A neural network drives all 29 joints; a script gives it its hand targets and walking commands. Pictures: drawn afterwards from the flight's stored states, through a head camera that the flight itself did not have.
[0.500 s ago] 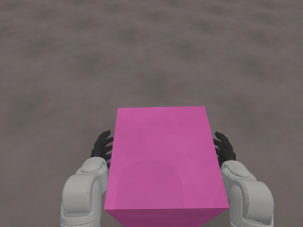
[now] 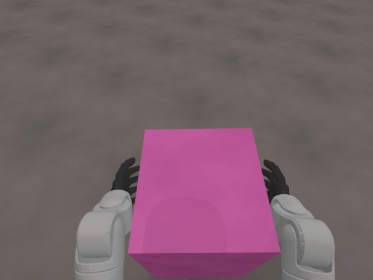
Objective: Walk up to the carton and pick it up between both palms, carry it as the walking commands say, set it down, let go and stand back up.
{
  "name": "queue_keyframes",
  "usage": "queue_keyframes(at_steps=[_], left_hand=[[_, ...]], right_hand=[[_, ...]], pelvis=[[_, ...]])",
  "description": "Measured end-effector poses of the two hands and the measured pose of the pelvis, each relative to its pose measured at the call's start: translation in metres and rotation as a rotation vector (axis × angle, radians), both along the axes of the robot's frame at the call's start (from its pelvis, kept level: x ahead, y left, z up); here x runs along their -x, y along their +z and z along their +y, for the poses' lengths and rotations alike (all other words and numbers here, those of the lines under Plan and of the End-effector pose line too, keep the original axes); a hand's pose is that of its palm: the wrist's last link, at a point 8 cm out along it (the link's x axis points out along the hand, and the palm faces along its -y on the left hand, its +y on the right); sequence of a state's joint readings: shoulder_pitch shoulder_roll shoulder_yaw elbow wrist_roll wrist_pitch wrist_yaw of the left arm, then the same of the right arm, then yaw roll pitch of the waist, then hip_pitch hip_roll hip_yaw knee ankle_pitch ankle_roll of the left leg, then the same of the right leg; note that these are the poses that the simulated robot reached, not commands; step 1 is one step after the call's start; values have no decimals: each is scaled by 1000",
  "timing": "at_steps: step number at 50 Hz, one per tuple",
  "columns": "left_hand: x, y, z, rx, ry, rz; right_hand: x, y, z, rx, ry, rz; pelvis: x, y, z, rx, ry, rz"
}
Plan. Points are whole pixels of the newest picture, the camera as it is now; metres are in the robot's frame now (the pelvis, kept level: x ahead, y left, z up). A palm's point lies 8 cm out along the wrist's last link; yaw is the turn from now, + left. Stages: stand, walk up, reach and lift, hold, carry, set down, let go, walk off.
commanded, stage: carry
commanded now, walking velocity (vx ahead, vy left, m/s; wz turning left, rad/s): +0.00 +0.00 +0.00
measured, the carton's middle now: (198, 211) +0.25 +0.00 +0.02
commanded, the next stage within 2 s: none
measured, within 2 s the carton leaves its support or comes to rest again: neither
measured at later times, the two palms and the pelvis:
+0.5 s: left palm (123, 186) +0.26 +0.15 +0.09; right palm (272, 190) +0.26 -0.14 +0.09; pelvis +0.02 +0.00 +0.00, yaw +0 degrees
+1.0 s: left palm (126, 183) +0.28 +0.15 +0.08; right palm (271, 187) +0.27 -0.15 +0.08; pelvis +0.02 +0.00 +0.00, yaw +0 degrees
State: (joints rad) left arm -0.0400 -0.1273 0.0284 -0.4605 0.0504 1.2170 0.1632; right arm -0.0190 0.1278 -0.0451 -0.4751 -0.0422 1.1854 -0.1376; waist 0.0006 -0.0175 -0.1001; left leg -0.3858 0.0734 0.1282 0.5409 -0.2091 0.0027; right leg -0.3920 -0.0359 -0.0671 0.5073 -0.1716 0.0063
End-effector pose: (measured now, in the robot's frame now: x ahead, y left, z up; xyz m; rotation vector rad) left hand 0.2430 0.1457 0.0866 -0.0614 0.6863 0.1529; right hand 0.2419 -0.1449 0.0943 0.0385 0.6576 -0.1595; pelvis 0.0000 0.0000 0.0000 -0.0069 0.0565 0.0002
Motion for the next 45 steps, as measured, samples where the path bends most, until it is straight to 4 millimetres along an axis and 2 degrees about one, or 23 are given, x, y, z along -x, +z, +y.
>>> queue_keyframes(at_steps=[23,45], left_hand=[[-20,0,3,-4,2,-3],[-32,-7,1,-8,-5,1]], right_hand=[[-20,-2,3,-3,1,-2],[-31,-9,1,-2,-3,3]], pelvis=[[-18,1,2,3,0,3],[-24,0,1,4,-2,7]])
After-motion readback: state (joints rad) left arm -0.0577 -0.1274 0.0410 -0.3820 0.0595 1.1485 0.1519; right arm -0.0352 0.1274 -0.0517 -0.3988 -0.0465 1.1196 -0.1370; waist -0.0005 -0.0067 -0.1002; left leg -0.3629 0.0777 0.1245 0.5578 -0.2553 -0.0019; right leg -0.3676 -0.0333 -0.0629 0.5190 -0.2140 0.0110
